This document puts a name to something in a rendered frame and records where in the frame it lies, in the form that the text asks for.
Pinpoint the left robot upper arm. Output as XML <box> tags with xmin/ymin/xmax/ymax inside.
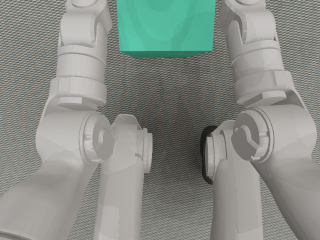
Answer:
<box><xmin>0</xmin><ymin>110</ymin><xmax>115</xmax><ymax>240</ymax></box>

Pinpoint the right robot upper arm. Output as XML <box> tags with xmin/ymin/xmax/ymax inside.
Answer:
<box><xmin>231</xmin><ymin>104</ymin><xmax>320</xmax><ymax>240</ymax></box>

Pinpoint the robot left forearm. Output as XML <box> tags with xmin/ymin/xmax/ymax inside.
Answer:
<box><xmin>35</xmin><ymin>0</ymin><xmax>113</xmax><ymax>147</ymax></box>

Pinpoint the robot right forearm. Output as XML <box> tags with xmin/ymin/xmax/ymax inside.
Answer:
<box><xmin>217</xmin><ymin>0</ymin><xmax>317</xmax><ymax>135</ymax></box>

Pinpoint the robot left thigh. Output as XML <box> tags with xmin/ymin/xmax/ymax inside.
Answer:
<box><xmin>92</xmin><ymin>123</ymin><xmax>153</xmax><ymax>240</ymax></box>

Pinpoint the left robot shin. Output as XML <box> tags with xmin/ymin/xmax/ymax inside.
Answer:
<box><xmin>100</xmin><ymin>114</ymin><xmax>142</xmax><ymax>167</ymax></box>

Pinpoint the carton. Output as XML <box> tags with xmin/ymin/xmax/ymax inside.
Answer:
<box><xmin>116</xmin><ymin>0</ymin><xmax>216</xmax><ymax>58</ymax></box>

